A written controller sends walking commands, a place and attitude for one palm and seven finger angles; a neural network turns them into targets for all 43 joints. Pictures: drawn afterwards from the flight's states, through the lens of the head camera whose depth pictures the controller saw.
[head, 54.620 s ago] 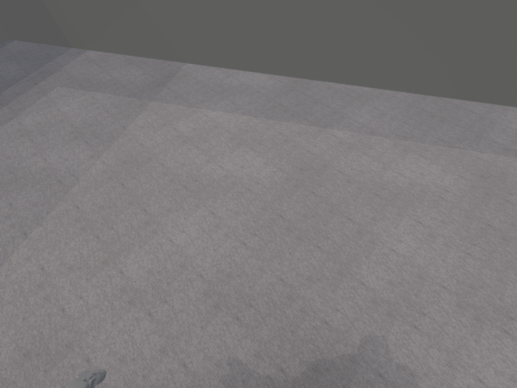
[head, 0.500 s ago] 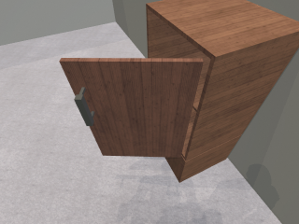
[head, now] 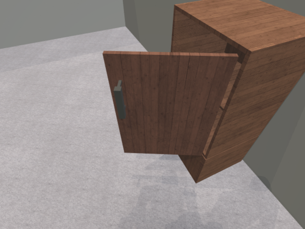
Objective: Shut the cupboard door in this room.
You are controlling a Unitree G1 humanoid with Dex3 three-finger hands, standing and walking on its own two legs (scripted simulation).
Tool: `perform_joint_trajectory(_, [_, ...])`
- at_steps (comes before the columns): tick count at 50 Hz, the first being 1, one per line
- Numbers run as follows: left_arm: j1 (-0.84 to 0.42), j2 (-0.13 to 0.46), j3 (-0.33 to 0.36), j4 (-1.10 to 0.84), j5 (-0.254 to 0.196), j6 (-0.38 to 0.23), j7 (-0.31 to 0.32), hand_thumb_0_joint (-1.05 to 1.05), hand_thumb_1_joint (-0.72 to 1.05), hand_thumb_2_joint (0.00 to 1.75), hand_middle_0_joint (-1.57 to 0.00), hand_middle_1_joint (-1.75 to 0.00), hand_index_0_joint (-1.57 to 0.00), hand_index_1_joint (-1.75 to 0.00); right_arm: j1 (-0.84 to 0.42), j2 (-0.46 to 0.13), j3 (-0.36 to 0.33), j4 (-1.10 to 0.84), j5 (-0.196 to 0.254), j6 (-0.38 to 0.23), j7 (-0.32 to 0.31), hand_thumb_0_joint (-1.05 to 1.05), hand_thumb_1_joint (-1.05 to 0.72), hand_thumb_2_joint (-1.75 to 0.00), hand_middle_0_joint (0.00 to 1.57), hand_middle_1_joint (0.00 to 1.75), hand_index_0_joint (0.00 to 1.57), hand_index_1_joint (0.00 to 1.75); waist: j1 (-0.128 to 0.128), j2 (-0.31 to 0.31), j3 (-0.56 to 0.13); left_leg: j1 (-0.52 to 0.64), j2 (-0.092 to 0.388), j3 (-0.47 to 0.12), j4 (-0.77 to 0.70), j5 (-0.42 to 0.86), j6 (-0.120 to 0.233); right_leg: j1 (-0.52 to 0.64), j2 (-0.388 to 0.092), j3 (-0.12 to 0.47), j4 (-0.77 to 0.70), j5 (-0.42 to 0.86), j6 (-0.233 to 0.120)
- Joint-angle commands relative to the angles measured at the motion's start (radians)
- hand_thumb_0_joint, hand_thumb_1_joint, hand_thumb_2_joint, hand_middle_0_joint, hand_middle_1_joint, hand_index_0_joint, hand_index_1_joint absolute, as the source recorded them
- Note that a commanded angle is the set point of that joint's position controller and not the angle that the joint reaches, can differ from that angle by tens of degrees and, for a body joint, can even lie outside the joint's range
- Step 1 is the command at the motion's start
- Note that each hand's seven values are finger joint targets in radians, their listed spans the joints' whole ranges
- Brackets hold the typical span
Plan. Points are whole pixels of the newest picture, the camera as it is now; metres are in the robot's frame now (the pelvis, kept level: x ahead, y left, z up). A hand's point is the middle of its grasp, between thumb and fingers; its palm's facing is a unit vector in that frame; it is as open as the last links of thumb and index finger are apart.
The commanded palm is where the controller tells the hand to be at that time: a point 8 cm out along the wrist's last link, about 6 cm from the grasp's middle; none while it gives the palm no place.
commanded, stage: come to a stop and stand still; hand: left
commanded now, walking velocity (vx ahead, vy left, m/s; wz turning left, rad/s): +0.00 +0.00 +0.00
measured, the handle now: (121, 99) +0.54 +0.15 +0.01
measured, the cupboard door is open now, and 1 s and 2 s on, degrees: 63 63 63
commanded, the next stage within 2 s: look again from close up in 0.26 s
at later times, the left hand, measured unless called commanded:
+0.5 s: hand out of the picture +0.01 +0.15 -0.17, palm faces +0.02 -0.99 -0.15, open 7.4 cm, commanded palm none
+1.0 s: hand out of the picture +0.05 +0.14 -0.17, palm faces +0.02 -0.98 -0.20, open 7.3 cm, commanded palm none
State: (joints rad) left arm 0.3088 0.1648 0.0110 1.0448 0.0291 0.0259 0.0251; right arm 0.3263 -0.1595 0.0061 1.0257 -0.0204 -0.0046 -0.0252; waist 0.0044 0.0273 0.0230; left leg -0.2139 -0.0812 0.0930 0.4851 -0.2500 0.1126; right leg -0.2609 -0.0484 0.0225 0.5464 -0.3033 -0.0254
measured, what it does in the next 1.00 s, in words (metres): shifts its weight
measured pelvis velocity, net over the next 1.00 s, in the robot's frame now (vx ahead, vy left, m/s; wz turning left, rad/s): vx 0.05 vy -0.03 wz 0.01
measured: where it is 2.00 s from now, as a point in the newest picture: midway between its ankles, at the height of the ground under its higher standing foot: outside the picture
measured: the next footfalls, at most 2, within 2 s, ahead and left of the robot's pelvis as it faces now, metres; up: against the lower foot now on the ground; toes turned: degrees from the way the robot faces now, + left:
none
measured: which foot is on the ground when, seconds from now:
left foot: down 0.00-1.00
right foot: down 0.00-1.00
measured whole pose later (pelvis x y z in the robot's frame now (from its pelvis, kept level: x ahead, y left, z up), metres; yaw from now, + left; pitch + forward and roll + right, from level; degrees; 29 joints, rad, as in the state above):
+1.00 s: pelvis +0.05 -0.03 +0.00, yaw +0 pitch -1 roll +1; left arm 0.27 0.15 -0.01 1.10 0.02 0.00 0.04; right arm 0.26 -0.15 0.01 1.13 -0.01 -0.03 -0.04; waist 0.00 0.00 0.04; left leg -0.14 -0.05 0.06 0.44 -0.29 0.06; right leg -0.19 0.00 0.04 0.49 -0.30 0.00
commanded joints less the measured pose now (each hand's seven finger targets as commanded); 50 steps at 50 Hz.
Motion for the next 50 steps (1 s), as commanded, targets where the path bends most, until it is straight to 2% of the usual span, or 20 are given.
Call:
perform_joint_trajectory(1, [0.046,0.054,0.004,-0.025,-0.005,-0.018,0.004,0.00,0.90,0.90,-0.20,-0.30,-0.20,-0.30,-0.010,-0.131,-0.030,-0.049,0.004,-0.021,-0.006,0.00,-0.90,-0.90,0.20,0.30,0.20,0.30,0.014,-0.015,0.085,-0.108,0.243,-0.315,-0.300,-0.266,-0.025,-0.015,0.007,-0.006,-0.012,-0.020,-0.007])
perform_joint_trajectory(3, [0.051,0.050,0.002,-0.018,-0.006,-0.020,0.005,0.00,0.90,0.90,-0.20,-0.30,-0.20,-0.30,-0.002,-0.131,-0.029,-0.036,0.004,-0.022,-0.007,0.00,-0.90,-0.90,0.20,0.30,0.20,0.30,0.009,-0.017,0.067,-0.069,0.238,-0.309,-0.296,-0.230,-0.035,-0.026,0.006,0.006,-0.028,-0.005,-0.007])
perform_joint_trajectory(5, [0.049,0.052,0.001,-0.012,-0.007,-0.022,0.007,0.00,0.90,0.90,-0.20,-0.30,-0.20,-0.30,0.003,-0.123,-0.028,-0.021,0.006,-0.024,-0.008,0.00,-0.90,-0.90,0.20,0.30,0.20,0.30,0.006,0.003,0.078,-0.059,0.237,-0.306,-0.300,-0.208,-0.042,-0.033,0.002,0.014,-0.036,-0.002,-0.008])
perform_joint_trajectory(9, [0.059,0.049,-0.005,0.008,-0.008,-0.033,0.010,0.00,0.90,0.90,-0.20,-0.30,-0.20,-0.30,0.012,-0.108,-0.025,0.002,0.007,-0.027,-0.007,0.00,-0.90,-0.90,0.20,0.30,0.20,0.30,0.003,-0.045,0.083,-0.048,0.219,-0.287,-0.281,-0.153,-0.044,-0.019,-0.010,0.047,-0.081,0.041,-0.016])
perform_joint_trajectory(17, [0.074,0.041,-0.012,0.039,-0.011,-0.041,0.014,0.00,0.90,0.90,-0.20,-0.30,-0.20,-0.30,0.022,-0.101,-0.019,0.036,0.008,-0.036,-0.009,0.00,-0.90,-0.90,0.20,0.30,0.20,0.30,-0.004,-0.024,0.072,-0.004,0.197,-0.249,-0.262,-0.052,-0.056,-0.016,-0.023,0.069,-0.097,0.089,-0.013])
perform_joint_trajectory(24, [0.063,0.043,-0.011,0.048,-0.014,-0.043,0.018,0.00,0.90,0.90,-0.20,-0.30,-0.20,-0.30,0.028,-0.092,-0.015,0.055,0.011,-0.046,-0.017,0.00,-0.90,-0.90,0.20,0.30,0.20,0.30,-0.005,-0.015,0.027,0.071,0.185,-0.187,-0.180,0.252,-0.054,0.019,-0.031,0.064,-0.096,0.169,-0.001])
perform_joint_trajectory(28, [0.054,0.047,-0.010,0.053,-0.017,-0.039,0.019,0.00,0.90,0.90,-0.20,-0.30,-0.20,-0.30,0.029,-0.093,-0.012,0.062,0.011,-0.046,-0.021,0.00,-0.90,-0.90,0.20,0.30,0.20,0.30,-0.006,-0.012,0.019,0.088,0.184,-0.176,-0.160,0.318,-0.056,0.032,-0.030,0.060,-0.089,0.179,0.003])
perform_joint_trajectory(35, [0.040,0.053,-0.011,0.044,-0.016,-0.039,0.019,0.00,0.90,0.90,-0.20,-0.30,-0.20,-0.30,0.012,-0.085,-0.011,0.070,0.010,-0.041,-0.017,0.00,-0.90,-0.90,0.20,0.30,0.20,0.30,-0.002,-0.036,0.057,0.046,0.171,-0.167,-0.153,0.233,-0.052,0.041,-0.036,0.072,-0.104,0.201,-0.004])
perform_joint_trajectory(38, [0.036,0.058,-0.009,0.038,-0.017,-0.041,0.019,0.00,0.90,0.90,-0.20,-0.30,-0.20,-0.30,0.015,-0.086,-0.011,0.072,0.010,-0.042,-0.018,0.00,-0.90,-0.90,0.20,0.30,0.20,0.30,-0.002,-0.054,0.028,0.066,0.173,-0.166,-0.145,0.258,-0.052,0.055,-0.038,0.073,-0.101,0.225,-0.006])
perform_joint_trajectory(46, [0.028,0.075,-0.008,0.031,-0.018,-0.048,0.020,0.00,0.90,0.90,-0.20,-0.30,-0.20,-0.30,0.003,-0.083,-0.011,0.082,0.011,-0.040,-0.017,0.00,-0.90,-0.90,0.20,0.30,0.20,0.30,-0.003,-0.060,0.010,0.078,0.167,-0.149,-0.121,0.269,-0.059,0.076,-0.049,0.083,-0.109,0.304,-0.016])
perform_joint_trajectory(47, [0.035,0.067,-0.008,0.032,-0.017,-0.046,0.018,0.00,0.90,0.90,-0.20,-0.30,-0.20,-0.30,0.010,-0.082,-0.008,0.087,0.008,-0.038,-0.016,0.00,-0.90,-0.90,0.20,0.30,0.20,0.30,-0.004,-0.056,0.007,0.081,0.167,-0.148,-0.120,0.201,-0.057,0.076,-0.041,0.076,-0.105,0.231,-0.018])
perform_joint_trajectory(49, [0.040,0.062,-0.003,0.033,-0.010,-0.039,0.012,0.00,0.90,0.90,-0.20,-0.30,-0.20,-0.30,0.013,-0.082,-0.013,0.088,0.005,-0.033,-0.012,0.00,-0.90,-0.90,0.20,0.30,0.20,0.30,-0.002,-0.059,0.044,0.050,0.173,-0.154,-0.128,0.024,-0.045,0.044,-0.023,0.066,-0.097,0.072,-0.026])
perform_joint_trajectory(50, [0.040,0.062,-0.003,0.031,-0.008,-0.036,0.008,0.00,0.90,0.90,-0.20,-0.30,-0.20,-0.30,0.011,-0.091,-0.014,0.085,0.003,-0.031,-0.010,0.00,-0.90,-0.90,0.20,0.30,0.20,0.30,-0.004,-0.031,0.061,0.034,0.180,-0.168,-0.145,-0.061,-0.040,0.023,-0.015,0.061,-0.090,0.003,-0.029])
